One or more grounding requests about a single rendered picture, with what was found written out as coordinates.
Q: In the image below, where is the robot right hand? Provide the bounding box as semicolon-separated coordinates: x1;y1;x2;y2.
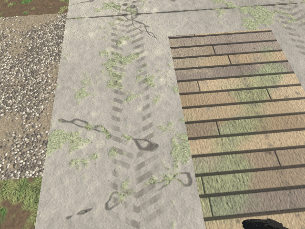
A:
242;219;289;229

